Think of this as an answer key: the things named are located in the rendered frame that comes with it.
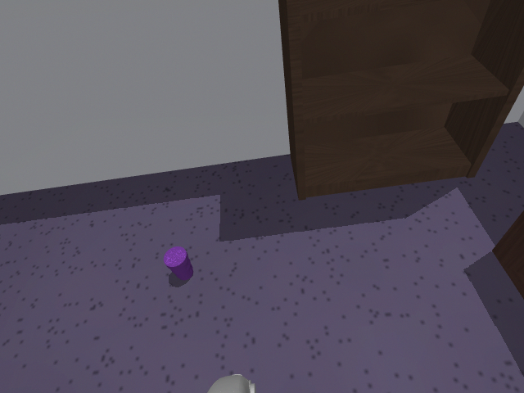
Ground bookshelf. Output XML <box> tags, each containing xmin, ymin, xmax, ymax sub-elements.
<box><xmin>278</xmin><ymin>0</ymin><xmax>524</xmax><ymax>201</ymax></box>

